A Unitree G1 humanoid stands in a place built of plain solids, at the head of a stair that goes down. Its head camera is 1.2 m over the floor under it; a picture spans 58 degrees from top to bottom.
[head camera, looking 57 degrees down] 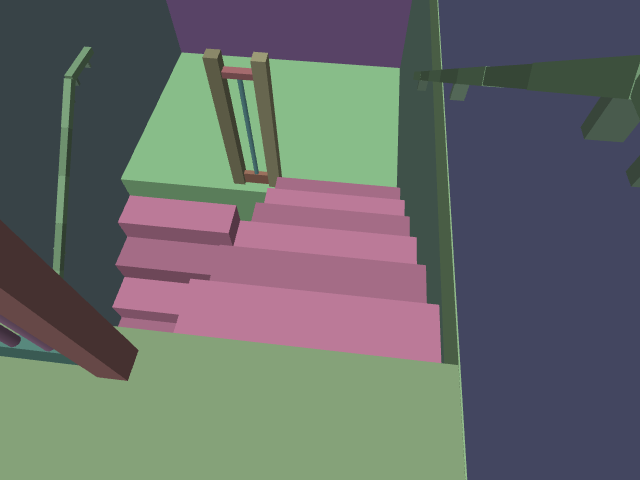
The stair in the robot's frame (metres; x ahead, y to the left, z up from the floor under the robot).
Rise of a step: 0.20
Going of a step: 0.28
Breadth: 0.90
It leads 7 degrees to the right of straight ahead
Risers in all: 7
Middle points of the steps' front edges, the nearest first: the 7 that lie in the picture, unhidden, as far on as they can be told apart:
0.42 0.06 0.00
0.69 0.03 -0.20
0.96 -0.01 -0.40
1.24 -0.04 -0.60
1.51 -0.07 -0.80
1.79 -0.10 -1.00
2.06 -0.13 -1.20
